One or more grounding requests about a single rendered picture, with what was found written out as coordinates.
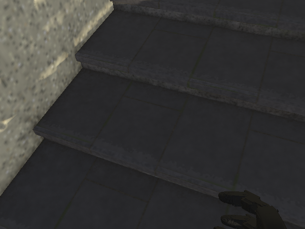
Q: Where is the robot right hand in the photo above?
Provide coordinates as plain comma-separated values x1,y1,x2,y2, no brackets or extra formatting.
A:
213,190,287,229

